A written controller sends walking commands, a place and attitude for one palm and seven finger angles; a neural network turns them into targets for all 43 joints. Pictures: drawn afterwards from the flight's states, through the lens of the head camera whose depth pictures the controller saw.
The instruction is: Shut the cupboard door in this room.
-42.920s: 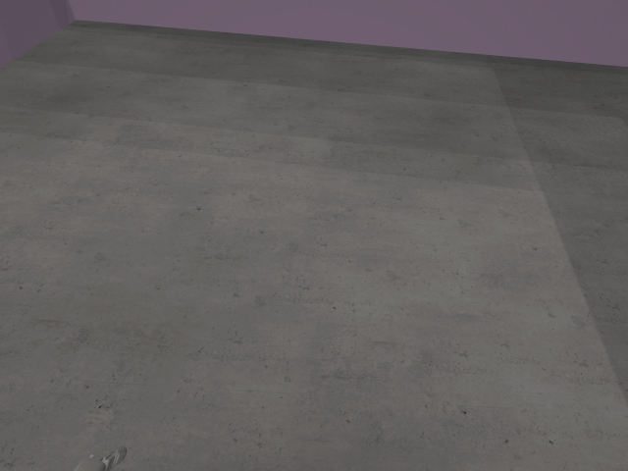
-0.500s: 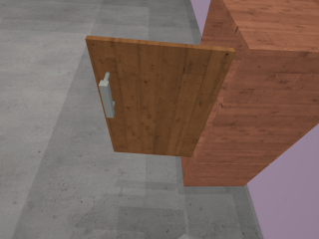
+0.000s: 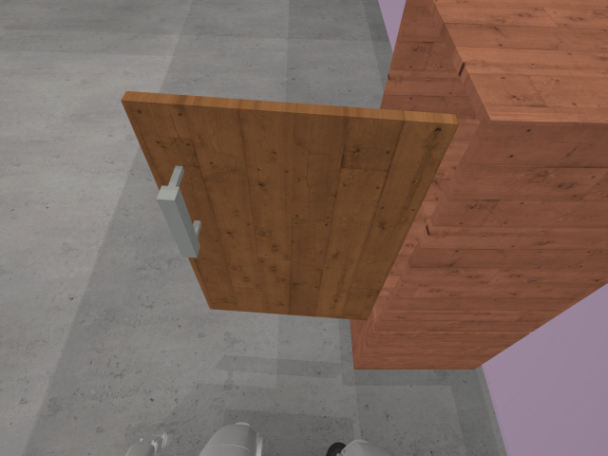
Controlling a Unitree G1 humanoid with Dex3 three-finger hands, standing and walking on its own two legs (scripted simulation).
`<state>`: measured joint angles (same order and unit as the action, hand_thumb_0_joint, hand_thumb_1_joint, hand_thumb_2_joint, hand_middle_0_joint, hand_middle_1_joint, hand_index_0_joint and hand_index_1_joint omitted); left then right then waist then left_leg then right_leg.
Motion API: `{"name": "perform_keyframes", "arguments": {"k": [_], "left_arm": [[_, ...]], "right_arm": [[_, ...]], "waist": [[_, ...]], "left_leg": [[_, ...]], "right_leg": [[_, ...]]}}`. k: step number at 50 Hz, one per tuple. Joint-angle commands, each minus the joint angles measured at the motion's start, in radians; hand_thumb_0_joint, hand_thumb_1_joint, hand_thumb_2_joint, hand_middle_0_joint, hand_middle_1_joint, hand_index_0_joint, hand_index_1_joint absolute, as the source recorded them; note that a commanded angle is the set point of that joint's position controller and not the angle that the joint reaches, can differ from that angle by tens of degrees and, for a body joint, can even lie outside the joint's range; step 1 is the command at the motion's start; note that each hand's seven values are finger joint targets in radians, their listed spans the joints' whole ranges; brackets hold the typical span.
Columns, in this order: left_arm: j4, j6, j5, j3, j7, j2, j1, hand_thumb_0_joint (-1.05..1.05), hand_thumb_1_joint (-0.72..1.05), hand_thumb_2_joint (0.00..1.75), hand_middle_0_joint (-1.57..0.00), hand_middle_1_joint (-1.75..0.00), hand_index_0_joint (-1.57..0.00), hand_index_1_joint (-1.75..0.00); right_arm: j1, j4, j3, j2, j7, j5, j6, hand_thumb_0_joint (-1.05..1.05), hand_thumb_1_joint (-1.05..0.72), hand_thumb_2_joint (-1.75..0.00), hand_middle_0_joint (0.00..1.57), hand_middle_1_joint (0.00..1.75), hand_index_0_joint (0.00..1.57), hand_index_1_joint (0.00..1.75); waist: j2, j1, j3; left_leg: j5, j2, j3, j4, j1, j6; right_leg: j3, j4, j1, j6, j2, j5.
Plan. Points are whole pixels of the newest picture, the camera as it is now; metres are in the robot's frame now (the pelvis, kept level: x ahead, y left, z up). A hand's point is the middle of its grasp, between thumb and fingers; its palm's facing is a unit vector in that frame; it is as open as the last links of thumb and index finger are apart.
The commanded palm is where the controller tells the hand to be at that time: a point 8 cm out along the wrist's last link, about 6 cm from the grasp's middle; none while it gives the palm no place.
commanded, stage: come to a stop and stand still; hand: left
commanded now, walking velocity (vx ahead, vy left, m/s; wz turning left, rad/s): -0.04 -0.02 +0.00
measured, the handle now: (184, 213) +0.42 +0.20 +0.03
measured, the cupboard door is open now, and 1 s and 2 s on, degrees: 86 86 86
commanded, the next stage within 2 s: look again from close up in 1.48 s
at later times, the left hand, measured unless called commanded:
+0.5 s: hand out of the picture -0.05 +0.19 -0.17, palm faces -0.01 -0.98 -0.19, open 7.4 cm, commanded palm none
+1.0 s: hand out of the picture -0.04 +0.16 -0.17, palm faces -0.01 -0.99 -0.16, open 7.3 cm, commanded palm none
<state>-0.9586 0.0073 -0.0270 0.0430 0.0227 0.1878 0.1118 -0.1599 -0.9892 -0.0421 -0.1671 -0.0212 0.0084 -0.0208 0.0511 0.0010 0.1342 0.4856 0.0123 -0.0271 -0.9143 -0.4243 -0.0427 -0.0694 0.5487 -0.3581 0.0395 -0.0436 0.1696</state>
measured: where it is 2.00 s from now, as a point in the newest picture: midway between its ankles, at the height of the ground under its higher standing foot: outside the picture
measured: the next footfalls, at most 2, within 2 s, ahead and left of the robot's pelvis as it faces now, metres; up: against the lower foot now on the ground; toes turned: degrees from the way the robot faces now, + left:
left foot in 0.10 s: +0.07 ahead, +0.13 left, +0.00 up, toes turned -2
right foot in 0.42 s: -0.06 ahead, -0.09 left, +0.00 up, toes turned -3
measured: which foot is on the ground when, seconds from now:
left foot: up 0.00-0.08, down 0.10-1.00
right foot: down 0.00-0.10, up 0.12-0.40, down 0.42-1.00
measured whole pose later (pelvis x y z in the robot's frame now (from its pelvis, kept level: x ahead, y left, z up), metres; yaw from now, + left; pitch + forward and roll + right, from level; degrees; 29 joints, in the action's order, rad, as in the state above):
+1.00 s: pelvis -0.02 +0.00 +0.01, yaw -2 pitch -1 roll +1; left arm -1.12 -0.02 -0.01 -0.01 0.04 0.13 0.34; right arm -0.30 -1.18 0.01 -0.10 -0.03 0.01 0.00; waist 0.02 0.00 0.06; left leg 0.15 0.06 -0.07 -0.42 -0.24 -0.03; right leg -0.02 0.39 -0.03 0.05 0.04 0.33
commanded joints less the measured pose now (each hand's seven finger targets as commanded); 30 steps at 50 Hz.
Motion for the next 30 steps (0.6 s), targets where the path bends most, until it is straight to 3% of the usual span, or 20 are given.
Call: {"name": "perform_keyframes", "arguments": {"k": [1,3,4,5,6,7,8,9,11,13,15,17,19,21,22,23,24,25,28,30], "left_arm": [[0.051,0.009,-0.004,0.044,0.008,0.184,0.065,0.0,0.9,0.9,-0.2,-0.3,-0.2,-0.3],[0.055,0.022,0.004,0.037,0.005,0.151,0.062,0.0,0.9,0.9,-0.2,-0.3,-0.2,-0.3],[0.067,0.029,0.009,0.025,0.002,0.1,0.076,0.0,0.9,0.9,-0.2,-0.3,-0.2,-0.3],[0.08,0.04,0.02,0.021,0.004,0.051,0.085,0.0,0.9,0.9,-0.2,-0.3,-0.2,-0.3],[0.078,0.045,0.016,0.027,0.009,0.075,0.089,0.0,0.9,0.9,-0.2,-0.3,-0.2,-0.3],[0.056,0.049,0.009,0.031,0.005,0.075,0.14,0.0,0.9,0.9,-0.2,-0.3,-0.2,-0.3],[0.032,0.053,-0.002,0.03,0.001,0.061,0.174,0.0,0.9,0.9,-0.2,-0.3,-0.2,-0.3],[0.022,0.049,-0.003,0.026,-0.004,0.062,0.2,0.0,0.9,0.9,-0.2,-0.3,-0.2,-0.3],[-0.003,0.041,0.003,0.021,-0.005,0.059,0.237,0.0,0.9,0.9,-0.2,-0.3,-0.2,-0.3],[-0.005,0.031,0.005,0.012,-0.007,0.053,0.229,0.0,0.9,0.9,-0.2,-0.3,-0.2,-0.3],[0.0,0.023,0.008,0.0,-0.008,0.041,0.195,0.0,0.9,0.9,-0.2,-0.3,-0.2,-0.3],[-0.018,0.016,0.012,-0.011,-0.005,0.029,0.212,0.0,0.9,0.9,-0.2,-0.3,-0.2,-0.3],[-0.053,0.001,0.012,-0.018,0.0,0.03,0.272,0.0,0.9,0.9,-0.2,-0.3,-0.2,-0.3],[-0.077,-0.01,0.011,-0.019,0.011,0.068,0.308,0.0,0.9,0.9,-0.2,-0.3,-0.2,-0.3],[-0.082,-0.015,0.012,-0.024,0.013,0.083,0.294,0.0,0.9,0.9,-0.2,-0.3,-0.2,-0.3],[-0.086,-0.017,0.012,-0.028,0.012,0.082,0.297,0.0,0.9,0.9,-0.2,-0.3,-0.2,-0.3],[-0.092,-0.025,0.011,-0.03,0.014,0.069,0.279,0.0,0.9,0.9,-0.2,-0.3,-0.2,-0.3],[-0.094,-0.026,0.014,-0.034,0.016,0.056,0.274,0.0,0.9,0.9,-0.2,-0.3,-0.2,-0.3],[-0.1,-0.023,0.016,-0.041,0.016,0.039,0.27,0.0,0.9,0.9,-0.2,-0.3,-0.2,-0.3],[-0.109,-0.022,0.016,-0.043,0.015,0.04,0.276,0.0,0.9,0.9,-0.2,-0.3,-0.2,-0.3]], "right_arm": [[-0.196,0.003,-0.02,-0.031,0.003,-0.004,-0.009,0.0,-0.9,-0.9,0.2,0.3,0.2,0.3],[-0.232,-0.007,-0.018,-0.043,0.001,-0.004,0.003,0.0,-0.9,-0.9,0.2,0.3,0.2,0.3],[-0.223,0.002,-0.028,-0.084,-0.002,0.002,0.012,0.0,-0.9,-0.9,0.2,0.3,0.2,0.3],[-0.172,0.044,-0.033,-0.157,-0.004,0.017,0.02,0.0,-0.9,-0.9,0.2,0.3,0.2,0.3],[-0.085,0.081,-0.023,-0.165,-0.007,0.025,0.018,0.0,-0.9,-0.9,0.2,0.3,0.2,0.3],[0.011,0.1,-0.009,-0.136,-0.007,0.025,0.025,0.0,-0.9,-0.9,0.2,0.3,0.2,0.3],[0.053,0.104,-0.007,-0.13,-0.01,0.025,0.026,0.0,-0.9,-0.9,0.2,0.3,0.2,0.3],[0.064,0.105,-0.005,-0.128,-0.013,0.023,0.028,0.0,-0.9,-0.9,0.2,0.3,0.2,0.3],[0.04,0.09,-0.002,-0.122,-0.014,0.02,0.029,0.0,-0.9,-0.9,0.2,0.3,0.2,0.3],[-0.018,0.067,-0.013,-0.122,-0.017,0.021,0.026,0.0,-0.9,-0.9,0.2,0.3,0.2,0.3],[-0.068,0.043,-0.014,-0.132,-0.02,0.024,0.022,0.0,-0.9,-0.9,0.2,0.3,0.2,0.3],[-0.115,0.013,-0.019,-0.146,-0.018,0.022,0.017,0.0,-0.9,-0.9,0.2,0.3,0.2,0.3],[-0.116,-0.008,-0.017,-0.138,-0.018,0.009,0.017,0.0,-0.9,-0.9,0.2,0.3,0.2,0.3],[-0.1,-0.008,-0.006,-0.096,-0.015,-0.007,0.022,0.0,-0.9,-0.9,0.2,0.3,0.2,0.3],[-0.087,-0.005,0.003,-0.075,-0.012,-0.008,0.024,0.0,-0.9,-0.9,0.2,0.3,0.2,0.3],[-0.076,-0.009,0.008,-0.066,-0.007,-0.009,0.028,0.0,-0.9,-0.9,0.2,0.3,0.2,0.3],[-0.068,-0.02,0.008,-0.056,-0.006,-0.003,0.023,0.0,-0.9,-0.9,0.2,0.3,0.2,0.3],[-0.06,-0.032,0.009,-0.069,-0.007,-0.003,0.022,0.0,-0.9,-0.9,0.2,0.3,0.2,0.3],[-0.075,-0.067,0.013,-0.062,-0.005,-0.003,0.018,0.0,-0.9,-0.9,0.2,0.3,0.2,0.3],[-0.083,-0.09,0.019,-0.058,-0.003,-0.004,0.019,0.0,-0.9,-0.9,0.2,0.3,0.2,0.3]], "waist": [[0.122,-0.018,-0.183],[0.077,-0.04,-0.149],[-0.116,-0.039,-0.113],[-0.358,-0.031,-0.06],[-0.25,-0.01,-0.023],[-0.188,0.04,-0.019],[-0.189,0.059,-0.039],[-0.189,0.064,-0.054],[-0.186,0.049,-0.098],[-0.193,0.013,-0.151],[-0.195,-0.022,-0.156],[-0.186,-0.032,-0.181],[-0.142,-0.01,-0.213],[-0.016,-0.011,-0.204],[0.027,-0.016,-0.181],[0.0,-0.012,-0.188],[0.12,-0.017,-0.176],[0.117,-0.011,-0.139],[0.023,-0.016,-0.068],[-0.032,-0.01,-0.021]], "left_leg": [[-0.131,-0.016,-0.038,0.194,0.2,-0.003],[-0.254,0.005,-0.026,0.447,0.337,0.015],[-0.239,0.108,0.1,0.564,0.321,0.054],[-0.246,0.325,0.367,0.719,0.12,0.144],[-0.194,0.367,0.39,0.757,-0.078,0.225],[-0.039,0.319,0.308,0.787,-0.145,0.221],[-0.022,0.265,0.263,0.767,-0.127,0.191],[-0.065,0.243,0.248,0.74,-0.09,0.189],[-0.144,0.214,0.183,0.715,0.047,0.181],[-0.235,0.233,0.19,0.675,0.224,0.193],[-0.36,0.263,0.219,0.647,0.307,0.209],[-0.5,0.253,0.22,0.605,0.364,0.202],[-0.604,0.201,0.167,0.506,0.364,0.159],[-0.502,0.119,0.058,0.423,0.279,0.081],[-0.43,0.09,0.024,0.43,0.249,0.063],[-0.414,0.078,0.014,0.433,0.268,0.06],[-0.422,0.072,0.01,0.432,0.26,0.052],[-0.418,0.075,0.007,0.439,0.261,0.049],[-0.371,0.087,0.024,0.496,0.304,0.048],[-0.36,0.089,0.031,0.519,0.291,0.049]], "right_leg": [[0.213,-0.161,0.015,0.142,-0.238,-0.18],[0.181,-0.094,-0.08,0.068,-0.162,0.055],[0.116,0.021,-0.13,0.015,-0.061,0.221],[0.037,0.223,-0.122,-0.043,0.046,0.382],[0.112,0.354,-0.003,-0.031,0.033,0.368],[0.122,0.418,0.053,-0.026,0.024,0.298],[0.121,0.462,0.047,-0.033,0.035,0.237],[0.119,0.48,0.028,-0.033,0.044,0.22],[0.112,0.452,-0.005,-0.044,0.035,0.202],[0.085,0.328,-0.039,-0.052,0.023,0.265],[0.068,0.181,-0.02,-0.048,0.015,0.333],[0.056,0.024,0.043,-0.042,0.029,0.31],[0.047,-0.205,0.164,-0.039,0.034,0.098],[0.163,-0.239,0.243,-0.011,-0.061,-0.143],[0.175,-0.216,0.236,0.004,-0.1,-0.267],[0.169,-0.197,0.223,0.009,-0.114,-0.302],[0.165,-0.191,0.225,0.004,-0.08,-0.328],[0.162,-0.195,0.2,0.002,-0.084,-0.325],[0.167,-0.241,0.105,0.0,-0.065,-0.062],[0.166,-0.264,0.088,0.0,-0.054,0.027]]}}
